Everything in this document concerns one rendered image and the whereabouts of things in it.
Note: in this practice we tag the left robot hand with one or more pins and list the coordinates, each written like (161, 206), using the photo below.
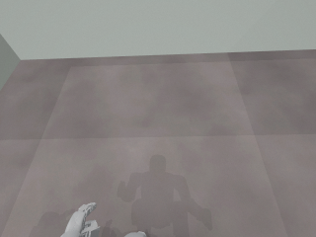
(78, 222)

